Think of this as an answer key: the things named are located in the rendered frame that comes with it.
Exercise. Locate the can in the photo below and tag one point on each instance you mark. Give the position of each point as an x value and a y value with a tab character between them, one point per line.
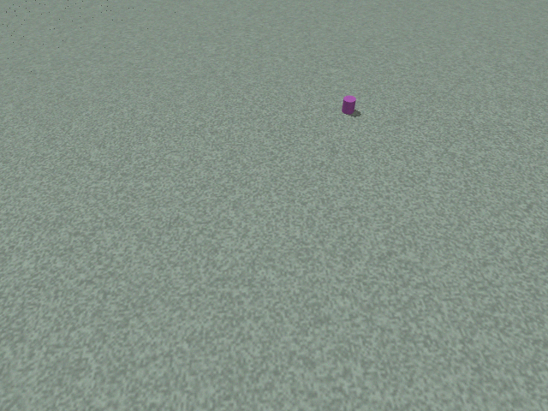
348	104

